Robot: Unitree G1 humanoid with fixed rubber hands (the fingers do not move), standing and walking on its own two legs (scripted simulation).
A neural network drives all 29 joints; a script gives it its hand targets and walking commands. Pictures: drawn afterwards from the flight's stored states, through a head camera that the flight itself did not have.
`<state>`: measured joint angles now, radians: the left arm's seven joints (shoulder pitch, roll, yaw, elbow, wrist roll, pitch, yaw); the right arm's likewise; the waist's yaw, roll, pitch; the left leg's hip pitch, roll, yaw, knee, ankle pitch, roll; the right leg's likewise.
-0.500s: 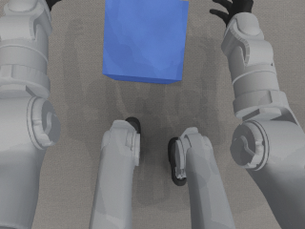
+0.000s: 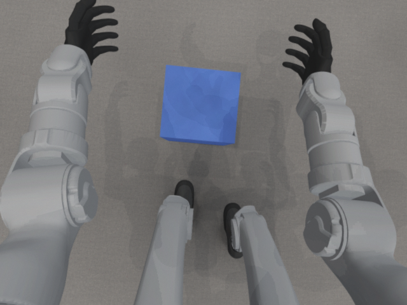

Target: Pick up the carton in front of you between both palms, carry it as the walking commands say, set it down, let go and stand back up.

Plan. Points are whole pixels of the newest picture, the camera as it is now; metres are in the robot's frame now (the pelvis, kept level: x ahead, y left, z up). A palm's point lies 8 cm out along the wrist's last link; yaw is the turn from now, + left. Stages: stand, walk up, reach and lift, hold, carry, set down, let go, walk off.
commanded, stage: let go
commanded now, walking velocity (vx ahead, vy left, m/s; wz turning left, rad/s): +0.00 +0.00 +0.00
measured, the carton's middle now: (199, 111) +0.50 +0.05 -0.51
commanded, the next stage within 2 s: stand in 1.32 s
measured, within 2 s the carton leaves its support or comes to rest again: neither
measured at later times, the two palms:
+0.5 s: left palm (29, 127) +0.38 +0.26 +0.00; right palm (384, 139) +0.40 -0.18 +0.00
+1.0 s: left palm (23, 295) +0.22 +0.21 +0.07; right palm out of the picture +0.26 -0.25 +0.08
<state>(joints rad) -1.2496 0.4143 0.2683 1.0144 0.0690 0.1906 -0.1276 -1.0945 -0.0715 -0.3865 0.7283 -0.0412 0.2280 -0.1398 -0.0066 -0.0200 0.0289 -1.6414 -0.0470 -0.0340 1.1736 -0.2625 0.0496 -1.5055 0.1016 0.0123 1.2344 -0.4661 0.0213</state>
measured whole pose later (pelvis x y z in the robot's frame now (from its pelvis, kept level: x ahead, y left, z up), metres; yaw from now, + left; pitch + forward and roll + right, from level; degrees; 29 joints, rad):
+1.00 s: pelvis +0.09 -0.03 +0.14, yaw +3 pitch -1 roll +1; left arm 0.27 0.22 0.04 0.42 0.00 0.08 -0.06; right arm 0.21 -0.22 -0.02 0.48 0.02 0.06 0.06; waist 0.00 -0.04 0.07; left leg -0.22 -0.06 -0.03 0.41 -0.17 0.02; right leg -0.09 0.06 0.08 0.44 -0.32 -0.05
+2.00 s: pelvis +0.13 -0.02 +0.14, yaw +2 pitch +1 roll +1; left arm 0.22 0.35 0.04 0.73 0.03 0.01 0.03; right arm 0.10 -0.35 -0.03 0.88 -0.03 0.00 -0.02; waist 0.00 -0.03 0.00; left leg -0.21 -0.05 -0.01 0.47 -0.27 0.02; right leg -0.06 0.06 0.10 0.45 -0.38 -0.05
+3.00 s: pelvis +0.09 -0.01 +0.15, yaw +3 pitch -3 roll +0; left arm 0.16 0.38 0.02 0.98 0.01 -0.01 0.01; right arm 0.10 -0.40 0.00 1.06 -0.01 -0.02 -0.02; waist 0.00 0.00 0.03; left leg -0.16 -0.06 -0.03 0.35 -0.14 0.04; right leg -0.01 0.05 0.09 0.33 -0.26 -0.02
